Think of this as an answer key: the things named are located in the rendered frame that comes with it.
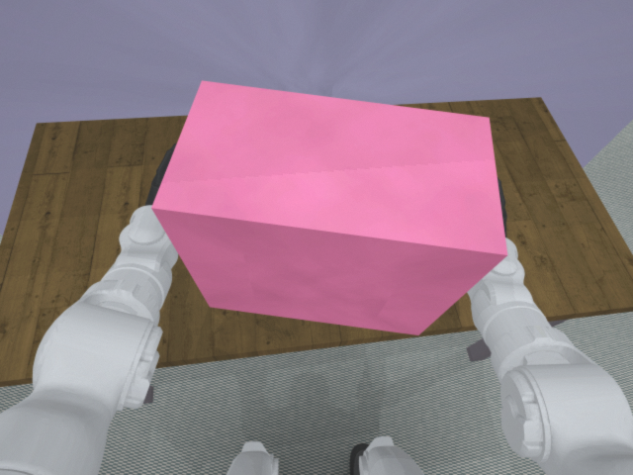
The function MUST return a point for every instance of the right robot shin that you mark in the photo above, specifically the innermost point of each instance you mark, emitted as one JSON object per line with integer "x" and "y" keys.
{"x": 380, "y": 441}

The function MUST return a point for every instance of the robot left forearm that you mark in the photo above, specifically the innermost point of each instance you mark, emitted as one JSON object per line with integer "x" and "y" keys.
{"x": 137, "y": 283}

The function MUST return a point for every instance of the robot right thigh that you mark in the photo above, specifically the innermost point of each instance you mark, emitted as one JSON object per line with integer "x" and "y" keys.
{"x": 387, "y": 460}

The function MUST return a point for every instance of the left robot upper arm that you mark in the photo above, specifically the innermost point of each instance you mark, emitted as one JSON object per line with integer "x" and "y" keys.
{"x": 100, "y": 361}

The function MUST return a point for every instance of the table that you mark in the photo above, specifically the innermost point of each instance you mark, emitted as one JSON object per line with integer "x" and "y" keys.
{"x": 83, "y": 180}

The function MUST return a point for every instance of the robot left hand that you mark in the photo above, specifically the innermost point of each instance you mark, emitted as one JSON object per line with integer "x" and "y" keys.
{"x": 155, "y": 184}

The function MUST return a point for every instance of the robot right hand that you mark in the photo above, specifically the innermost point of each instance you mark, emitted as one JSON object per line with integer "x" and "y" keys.
{"x": 502, "y": 202}

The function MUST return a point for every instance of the carton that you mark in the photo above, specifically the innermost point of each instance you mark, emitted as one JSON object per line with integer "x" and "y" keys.
{"x": 331, "y": 210}

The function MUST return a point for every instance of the robot right forearm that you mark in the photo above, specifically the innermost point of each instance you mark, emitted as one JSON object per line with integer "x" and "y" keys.
{"x": 513, "y": 327}

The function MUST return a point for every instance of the right robot upper arm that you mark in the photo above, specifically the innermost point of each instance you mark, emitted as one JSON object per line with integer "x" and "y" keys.
{"x": 569, "y": 418}

